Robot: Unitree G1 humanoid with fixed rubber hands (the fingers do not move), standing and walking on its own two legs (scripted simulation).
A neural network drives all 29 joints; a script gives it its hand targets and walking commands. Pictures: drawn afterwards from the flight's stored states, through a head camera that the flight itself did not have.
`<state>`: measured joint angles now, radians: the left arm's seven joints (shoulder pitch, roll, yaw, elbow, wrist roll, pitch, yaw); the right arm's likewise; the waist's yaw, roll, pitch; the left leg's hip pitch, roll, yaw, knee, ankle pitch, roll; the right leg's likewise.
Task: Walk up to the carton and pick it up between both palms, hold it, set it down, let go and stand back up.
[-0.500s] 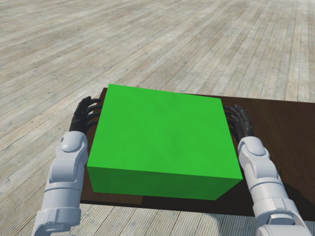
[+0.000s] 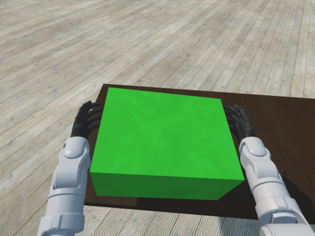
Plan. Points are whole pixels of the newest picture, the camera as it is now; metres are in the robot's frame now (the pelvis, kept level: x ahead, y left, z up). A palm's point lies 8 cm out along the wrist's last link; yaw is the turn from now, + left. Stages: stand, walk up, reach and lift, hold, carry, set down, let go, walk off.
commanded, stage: set down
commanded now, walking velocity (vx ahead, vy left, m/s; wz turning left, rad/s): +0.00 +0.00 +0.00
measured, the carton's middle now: (163, 143) +0.35 +0.01 +0.05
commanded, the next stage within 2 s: none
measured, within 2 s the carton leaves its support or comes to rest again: rests again in 1.44 s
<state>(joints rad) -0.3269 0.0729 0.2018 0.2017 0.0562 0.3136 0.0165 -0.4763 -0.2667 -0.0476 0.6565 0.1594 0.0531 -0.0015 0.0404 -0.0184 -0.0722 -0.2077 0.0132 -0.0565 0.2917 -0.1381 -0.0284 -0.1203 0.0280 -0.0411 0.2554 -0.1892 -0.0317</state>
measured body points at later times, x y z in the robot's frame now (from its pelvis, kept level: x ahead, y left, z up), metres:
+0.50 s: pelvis -0.01 -0.01 +0.00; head +0.02 -0.01 +0.45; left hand +0.35 +0.20 +0.06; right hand +0.41 -0.21 +0.06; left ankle +0.01 +0.14 -0.75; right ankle -0.04 -0.10 -0.75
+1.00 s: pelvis -0.01 -0.01 -0.01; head +0.06 -0.01 +0.44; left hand +0.36 +0.20 +0.03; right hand +0.43 -0.21 +0.04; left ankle +0.01 +0.14 -0.75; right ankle -0.04 -0.10 -0.75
